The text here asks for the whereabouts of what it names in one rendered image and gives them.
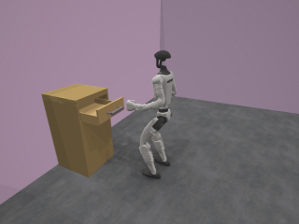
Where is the right robot upper arm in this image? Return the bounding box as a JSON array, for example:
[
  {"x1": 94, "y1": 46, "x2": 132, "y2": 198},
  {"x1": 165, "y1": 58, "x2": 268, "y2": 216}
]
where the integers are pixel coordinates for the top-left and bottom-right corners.
[{"x1": 170, "y1": 72, "x2": 177, "y2": 97}]

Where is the left robot shin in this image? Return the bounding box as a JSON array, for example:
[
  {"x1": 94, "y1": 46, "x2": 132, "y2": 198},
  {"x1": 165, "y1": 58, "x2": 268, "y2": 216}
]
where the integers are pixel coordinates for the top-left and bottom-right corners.
[{"x1": 139, "y1": 145, "x2": 156, "y2": 175}]

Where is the drawer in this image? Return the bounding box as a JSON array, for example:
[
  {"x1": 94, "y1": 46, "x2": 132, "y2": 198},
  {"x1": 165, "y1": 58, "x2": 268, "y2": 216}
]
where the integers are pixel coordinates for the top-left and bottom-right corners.
[{"x1": 78, "y1": 97, "x2": 124, "y2": 126}]

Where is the robot torso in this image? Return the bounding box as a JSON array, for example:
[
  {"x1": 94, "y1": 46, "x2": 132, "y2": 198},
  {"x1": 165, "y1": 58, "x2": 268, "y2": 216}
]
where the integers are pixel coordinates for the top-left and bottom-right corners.
[{"x1": 153, "y1": 72, "x2": 173, "y2": 124}]

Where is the left robot upper arm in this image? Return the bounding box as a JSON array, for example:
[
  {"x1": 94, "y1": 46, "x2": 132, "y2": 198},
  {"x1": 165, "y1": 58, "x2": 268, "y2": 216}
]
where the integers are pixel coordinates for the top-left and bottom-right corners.
[{"x1": 151, "y1": 75, "x2": 165, "y2": 106}]

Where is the left robot hand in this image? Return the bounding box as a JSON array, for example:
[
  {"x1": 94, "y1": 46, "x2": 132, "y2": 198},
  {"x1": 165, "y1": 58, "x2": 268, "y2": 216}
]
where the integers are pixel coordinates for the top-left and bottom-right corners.
[{"x1": 126, "y1": 100, "x2": 135, "y2": 111}]

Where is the handle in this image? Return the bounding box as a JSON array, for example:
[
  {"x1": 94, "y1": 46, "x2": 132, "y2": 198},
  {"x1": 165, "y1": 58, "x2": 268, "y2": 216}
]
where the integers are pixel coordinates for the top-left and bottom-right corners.
[{"x1": 107, "y1": 106, "x2": 124, "y2": 116}]

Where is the left robot forearm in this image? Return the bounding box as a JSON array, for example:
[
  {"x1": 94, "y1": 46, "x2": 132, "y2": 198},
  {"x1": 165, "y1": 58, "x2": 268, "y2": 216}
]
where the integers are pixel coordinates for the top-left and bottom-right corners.
[{"x1": 135, "y1": 99, "x2": 164, "y2": 112}]

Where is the cabinet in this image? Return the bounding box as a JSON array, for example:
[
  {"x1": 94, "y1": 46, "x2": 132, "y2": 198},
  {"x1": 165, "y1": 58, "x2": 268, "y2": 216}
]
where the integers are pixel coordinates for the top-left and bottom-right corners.
[{"x1": 41, "y1": 83, "x2": 114, "y2": 177}]

